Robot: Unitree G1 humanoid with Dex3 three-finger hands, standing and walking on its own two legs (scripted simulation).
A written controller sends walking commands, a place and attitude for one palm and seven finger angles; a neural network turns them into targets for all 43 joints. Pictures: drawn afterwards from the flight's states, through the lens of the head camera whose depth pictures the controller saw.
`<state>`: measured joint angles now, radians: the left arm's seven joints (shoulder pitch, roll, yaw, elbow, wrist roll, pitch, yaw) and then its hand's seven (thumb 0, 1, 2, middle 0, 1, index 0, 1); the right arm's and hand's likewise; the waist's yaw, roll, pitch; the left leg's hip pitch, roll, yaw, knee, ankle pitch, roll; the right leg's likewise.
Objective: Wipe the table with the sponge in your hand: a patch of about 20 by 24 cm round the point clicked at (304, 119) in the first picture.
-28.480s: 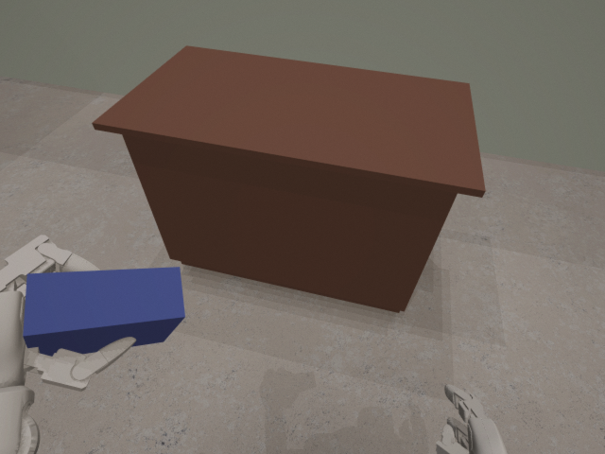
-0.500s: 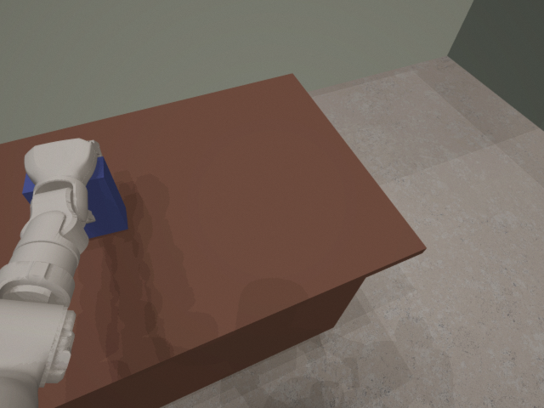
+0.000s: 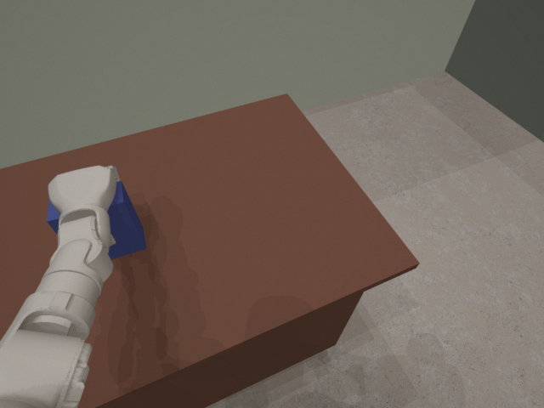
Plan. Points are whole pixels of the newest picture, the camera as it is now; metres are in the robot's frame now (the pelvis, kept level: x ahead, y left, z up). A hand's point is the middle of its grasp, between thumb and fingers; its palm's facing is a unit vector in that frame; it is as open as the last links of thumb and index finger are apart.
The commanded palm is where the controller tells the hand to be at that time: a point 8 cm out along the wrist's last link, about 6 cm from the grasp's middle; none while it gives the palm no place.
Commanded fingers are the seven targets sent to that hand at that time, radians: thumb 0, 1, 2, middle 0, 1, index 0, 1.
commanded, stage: wipe back along the middle lane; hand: left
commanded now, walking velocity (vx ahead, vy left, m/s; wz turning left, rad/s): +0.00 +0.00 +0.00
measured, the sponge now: (106, 232) +0.39 +0.31 -0.01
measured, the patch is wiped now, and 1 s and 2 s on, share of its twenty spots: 0.25 0.55 0.70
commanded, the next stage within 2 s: slide across to the third lane in 1.48 s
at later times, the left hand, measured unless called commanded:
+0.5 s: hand (100, 238) +0.35 +0.28 +0.04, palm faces -0.05 +0.00 -1.00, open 9.7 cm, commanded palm +0.31 +0.26 +0.06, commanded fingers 0.00 0.10 1.30 -1.20 -1.60 -1.20 -1.60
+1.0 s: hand (106, 269) +0.30 +0.25 +0.04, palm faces +0.00 -0.02 -1.00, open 9.7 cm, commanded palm +0.26 +0.23 +0.06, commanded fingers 0.00 0.10 1.30 -1.20 -1.60 -1.20 -1.60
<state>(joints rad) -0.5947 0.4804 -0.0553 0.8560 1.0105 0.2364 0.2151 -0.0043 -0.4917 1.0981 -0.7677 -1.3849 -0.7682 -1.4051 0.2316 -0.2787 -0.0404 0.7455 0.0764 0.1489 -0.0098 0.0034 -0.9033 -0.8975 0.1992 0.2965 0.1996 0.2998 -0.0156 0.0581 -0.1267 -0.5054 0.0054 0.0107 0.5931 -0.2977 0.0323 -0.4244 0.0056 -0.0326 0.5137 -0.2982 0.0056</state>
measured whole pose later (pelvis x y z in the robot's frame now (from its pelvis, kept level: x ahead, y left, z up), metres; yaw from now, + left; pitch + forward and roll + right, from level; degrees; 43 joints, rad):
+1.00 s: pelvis -0.01 -0.01 +0.00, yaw +1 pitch +5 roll -1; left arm -0.21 0.35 -0.20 0.38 0.99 0.44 0.21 0.00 -0.47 1.09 -0.74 -1.41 -0.74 -1.43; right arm 0.11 -0.27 0.01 0.65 0.10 0.14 -0.01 0.01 -0.90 -0.90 0.20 0.30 0.20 0.30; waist 0.05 0.07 -0.12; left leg -0.38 -0.01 0.00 0.58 -0.29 0.02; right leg -0.32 -0.01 -0.04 0.55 -0.32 -0.01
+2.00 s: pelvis -0.02 -0.02 +0.00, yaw +1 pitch +2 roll +0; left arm -0.12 0.29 -0.31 0.22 1.00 0.49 0.18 0.00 -0.47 1.09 -0.74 -1.41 -0.75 -1.43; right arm 0.05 -0.25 0.01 0.66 0.09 0.12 0.00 0.01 -0.90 -0.90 0.20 0.30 0.20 0.30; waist 0.10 0.09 -0.09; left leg -0.33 -0.01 -0.01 0.56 -0.27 0.01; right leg -0.28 -0.01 -0.05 0.56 -0.32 -0.02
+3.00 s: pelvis -0.04 -0.05 +0.00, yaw +0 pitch +7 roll +0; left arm -0.59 0.27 -0.22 0.81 0.98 0.42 0.22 0.00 -0.51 1.11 -0.79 -1.37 -0.80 -1.37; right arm 0.15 -0.26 0.00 0.73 0.09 0.14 -0.06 0.01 -0.90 -0.90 0.20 0.30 0.20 0.30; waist 0.01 0.07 -0.12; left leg -0.48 0.03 -0.01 0.58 -0.24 -0.01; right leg -0.44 0.03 -0.05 0.61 -0.30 -0.05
